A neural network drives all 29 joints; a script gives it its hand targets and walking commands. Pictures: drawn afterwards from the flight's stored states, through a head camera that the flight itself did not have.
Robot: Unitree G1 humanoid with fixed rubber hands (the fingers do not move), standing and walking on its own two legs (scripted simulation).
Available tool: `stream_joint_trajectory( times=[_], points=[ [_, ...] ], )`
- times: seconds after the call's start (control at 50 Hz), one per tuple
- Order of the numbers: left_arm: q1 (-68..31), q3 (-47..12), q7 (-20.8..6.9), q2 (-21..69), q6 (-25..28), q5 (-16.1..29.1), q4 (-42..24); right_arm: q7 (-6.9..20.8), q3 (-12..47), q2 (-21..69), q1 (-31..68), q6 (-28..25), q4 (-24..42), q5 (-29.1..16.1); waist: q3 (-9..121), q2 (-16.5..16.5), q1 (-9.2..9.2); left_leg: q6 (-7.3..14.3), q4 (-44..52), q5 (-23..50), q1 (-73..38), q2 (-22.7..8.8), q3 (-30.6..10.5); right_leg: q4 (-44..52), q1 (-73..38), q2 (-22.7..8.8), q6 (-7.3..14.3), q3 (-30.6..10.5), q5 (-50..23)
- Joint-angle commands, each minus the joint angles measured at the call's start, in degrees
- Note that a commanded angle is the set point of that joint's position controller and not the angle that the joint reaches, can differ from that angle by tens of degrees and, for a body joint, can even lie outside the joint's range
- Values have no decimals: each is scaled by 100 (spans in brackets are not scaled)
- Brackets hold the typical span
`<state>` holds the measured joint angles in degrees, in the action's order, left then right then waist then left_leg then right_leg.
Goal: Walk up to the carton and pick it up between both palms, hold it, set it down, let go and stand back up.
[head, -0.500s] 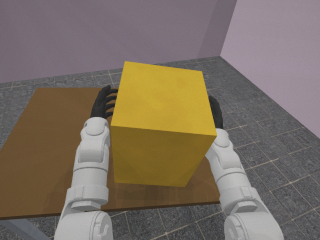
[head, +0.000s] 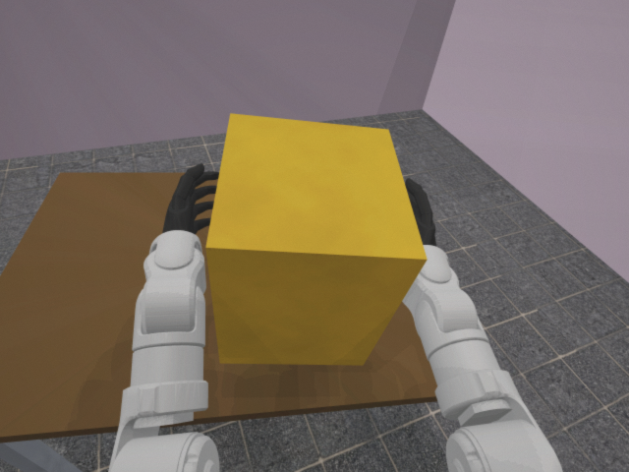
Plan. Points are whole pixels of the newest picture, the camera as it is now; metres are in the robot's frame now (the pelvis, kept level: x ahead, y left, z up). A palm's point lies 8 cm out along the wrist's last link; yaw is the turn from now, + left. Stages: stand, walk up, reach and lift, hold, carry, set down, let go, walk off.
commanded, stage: reach and lift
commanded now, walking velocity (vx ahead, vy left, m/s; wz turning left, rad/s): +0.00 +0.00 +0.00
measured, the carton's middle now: (302, 249) +0.37 +0.00 +0.11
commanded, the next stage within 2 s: hold in 0.42 s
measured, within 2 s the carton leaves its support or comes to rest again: neither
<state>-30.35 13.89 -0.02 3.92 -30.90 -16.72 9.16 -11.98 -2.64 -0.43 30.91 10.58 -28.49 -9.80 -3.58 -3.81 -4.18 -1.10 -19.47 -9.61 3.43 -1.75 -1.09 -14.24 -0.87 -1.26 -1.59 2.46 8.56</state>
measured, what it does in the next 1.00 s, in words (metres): stands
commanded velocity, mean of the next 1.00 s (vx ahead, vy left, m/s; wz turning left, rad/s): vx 0.00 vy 0.00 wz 0.00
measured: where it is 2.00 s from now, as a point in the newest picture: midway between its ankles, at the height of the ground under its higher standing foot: outside the picture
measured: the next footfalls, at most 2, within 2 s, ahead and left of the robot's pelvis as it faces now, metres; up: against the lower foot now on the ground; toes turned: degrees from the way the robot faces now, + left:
none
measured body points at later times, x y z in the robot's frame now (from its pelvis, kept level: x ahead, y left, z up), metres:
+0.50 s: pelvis -0.01 -0.01 +0.00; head -0.04 +0.02 +0.45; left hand +0.38 +0.14 +0.17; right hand +0.37 -0.15 +0.16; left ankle +0.02 +0.13 -0.75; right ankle +0.00 -0.14 -0.75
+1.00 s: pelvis -0.01 +0.00 +0.00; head -0.05 +0.03 +0.45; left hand +0.36 +0.15 +0.19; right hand +0.37 -0.14 +0.18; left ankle +0.02 +0.13 -0.75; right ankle +0.00 -0.14 -0.75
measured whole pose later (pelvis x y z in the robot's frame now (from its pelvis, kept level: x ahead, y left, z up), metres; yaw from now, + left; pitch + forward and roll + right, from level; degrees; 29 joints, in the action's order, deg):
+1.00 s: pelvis -0.01 +0.00 +0.00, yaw +0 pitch -9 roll -1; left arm -32.7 15.5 -0.9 3.8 -40.0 -18.5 2.6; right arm -12.6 -1.6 -1.3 35.7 16.8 -27.0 -12.8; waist -3.2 -3.5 -3.7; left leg -1.3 -19.5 -9.5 1.0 -1.9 -1.3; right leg -15.0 -3.0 -1.0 -1.3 2.3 8.9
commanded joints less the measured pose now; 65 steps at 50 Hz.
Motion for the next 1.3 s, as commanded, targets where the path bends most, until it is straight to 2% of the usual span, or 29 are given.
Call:
stream_joint_trajectory(
  times=[0.0,0.06,0.14,0.22,0.24,0.3,0.34,0.38,0.42,0.5,0.58,0.62,0.68,0.72,0.74,0.82,0.9,1.0,1.06,1.1,1.2,1.28],
  points=[
    [-2832,-2964,-681,3437,105,651,-375,578,2472,3084,4114,-312,1662,-226,2373,508,-61,-202,77,1513,-1098,327,155,35,-11,531,-63,311,-1126],
    [-2789,-2947,-710,3396,84,666,-386,518,2571,3149,4162,-302,1806,-268,2578,414,-80,-179,-13,1713,-1171,364,162,-9,-180,522,-138,275,-1553],
    [-2775,-2731,-779,3276,2,557,-245,476,2601,3195,4190,-221,1697,-255,2335,346,1,-78,114,1352,-936,401,206,-5,-318,471,-176,214,-1514],
    [-2814,-2560,-867,3177,-66,485,-237,439,2583,3217,4123,-152,1564,-281,2188,319,0,-31,158,1300,-850,437,241,-16,-464,433,-210,168,-1706],
    [-2904,-2569,-880,3189,-65,526,-304,435,2606,3247,4288,-176,1698,-304,2355,273,25,-27,143,1282,-846,442,247,-21,-484,436,-236,183,-1687],
    [-3172,-2633,-867,3189,-62,571,-232,446,2479,3266,4382,-159,1533,-243,2253,381,-31,-33,211,1012,-772,437,270,28,-339,416,-200,189,-1291],
    [-3272,-2546,-881,3174,-75,526,-72,461,2339,3303,4400,-130,1333,-151,2027,334,-51,12,300,711,-666,444,302,69,-227,386,-201,187,-997],
    [-3364,-2465,-895,3140,-93,493,-24,486,2271,3325,4480,-138,1265,-113,2060,338,-12,38,324,602,-611,442,321,87,-212,378,-189,182,-813],
    [-3418,-2458,-889,3196,-85,525,29,499,2242,3349,4614,-166,1302,-125,2178,395,-12,39,286,676,-651,440,325,71,-218,376,-185,186,-851],
    [-3491,-2457,-852,3242,-58,597,163,506,2287,3316,4925,-202,1397,-172,2477,281,23,38,221,805,-803,428,293,66,-188,435,-187,234,-831],
    [-3350,-2327,-870,3194,-140,489,163,485,2232,3210,4713,-144,1192,-166,2308,248,-1,16,215,962,-904,406,287,73,-196,461,-172,260,-870],
    [-3383,-2376,-869,3230,-178,489,41,481,2252,3200,4673,-118,1181,-234,2332,334,-34,-33,192,1087,-940,405,285,74,-244,478,-161,274,-889],
    [-3307,-2583,-837,3274,-249,531,-351,440,2444,3164,4566,-90,1386,-451,2496,534,-70,-143,28,1692,-1169,407,257,15,-374,525,-125,287,-1268],
    [-3207,-2910,-795,3374,-316,666,-700,381,2670,3167,4645,-87,1836,-659,2733,649,-119,-248,-157,2213,-1303,397,194,-41,-487,575,-95,303,-1618],
    [-3132,-2969,-778,3354,-368,679,-790,341,2759,3186,4631,-33,1941,-725,2659,647,-104,-255,-184,2248,-1286,410,180,-32,-484,579,-97,295,-1592],
    [-3195,-2824,-772,3218,-590,565,-813,379,2591,3103,4546,188,1759,-650,2073,589,-26,-151,112,1446,-909,392,252,64,-212,538,-67,279,-674],
    [-3201,-2797,-833,3182,-723,544,-817,404,2474,3083,4595,285,1795,-603,1890,567,-50,-130,211,1140,-804,374,291,103,-180,500,-55,252,-432],
    [-3280,-2733,-923,3172,-714,587,-784,336,2441,3178,4639,365,1880,-544,2036,369,-129,-89,186,1093,-836,409,304,72,-335,484,-131,244,-707],
    [-3278,-2413,-1004,3005,-745,429,-525,368,2299,3167,4572,421,1554,-423,1857,334,-51,15,346,715,-680,428,367,112,-348,409,-153,209,-455],
    [-3238,-2345,-1034,2970,-754,392,-513,376,2359,3173,4657,388,1614,-465,1963,312,20,16,320,836,-711,431,379,86,-426,433,-151,222,-571],
    [-3329,-2525,-1042,3033,-679,488,-715,310,2499,3213,4723,306,1769,-565,2180,404,-51,-68,144,1266,-935,453,336,33,-461,457,-176,271,-1007],
    [-3277,-2463,-1061,2962,-683,445,-744,282,2608,3219,4639,302,1765,-619,2160,360,10,-42,144,1365,-936,457,348,0,-568,449,-196,254,-1210]
  ],
)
